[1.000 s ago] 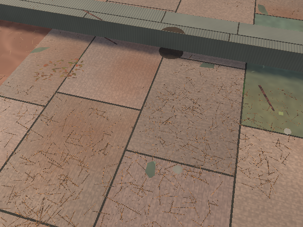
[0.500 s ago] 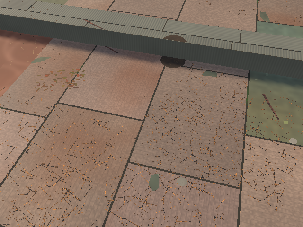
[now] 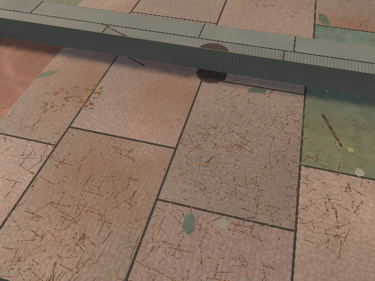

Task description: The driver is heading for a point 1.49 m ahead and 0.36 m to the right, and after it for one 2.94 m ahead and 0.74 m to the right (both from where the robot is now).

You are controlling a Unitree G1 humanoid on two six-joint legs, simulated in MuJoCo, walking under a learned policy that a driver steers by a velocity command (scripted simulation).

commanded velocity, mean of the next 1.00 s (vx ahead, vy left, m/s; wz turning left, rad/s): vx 0.00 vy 0.00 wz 0.00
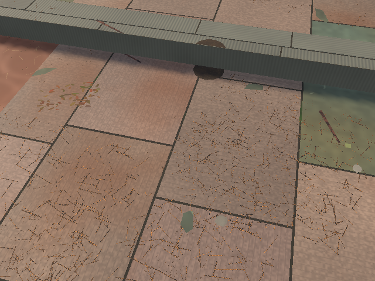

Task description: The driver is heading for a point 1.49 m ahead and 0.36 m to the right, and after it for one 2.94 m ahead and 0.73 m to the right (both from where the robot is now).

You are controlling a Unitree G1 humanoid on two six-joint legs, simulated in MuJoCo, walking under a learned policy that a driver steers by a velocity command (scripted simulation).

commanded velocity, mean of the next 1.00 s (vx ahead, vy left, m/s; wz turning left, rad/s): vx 0.16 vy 0.00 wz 0.00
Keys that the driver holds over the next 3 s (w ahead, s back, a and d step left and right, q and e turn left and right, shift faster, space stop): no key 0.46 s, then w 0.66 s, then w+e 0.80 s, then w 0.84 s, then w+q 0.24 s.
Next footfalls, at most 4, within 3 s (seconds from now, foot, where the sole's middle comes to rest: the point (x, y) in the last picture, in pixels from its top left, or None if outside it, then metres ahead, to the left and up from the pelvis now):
1.24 left None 0.49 0.11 -0.77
1.80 right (248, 223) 0.72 -0.20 -0.77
2.34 left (231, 147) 1.11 -0.16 -0.77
2.88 right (292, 129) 1.23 -0.47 -0.77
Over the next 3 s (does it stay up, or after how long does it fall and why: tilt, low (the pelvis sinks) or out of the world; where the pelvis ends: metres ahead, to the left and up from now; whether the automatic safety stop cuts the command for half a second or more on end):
stays up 1.19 -0.35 0.00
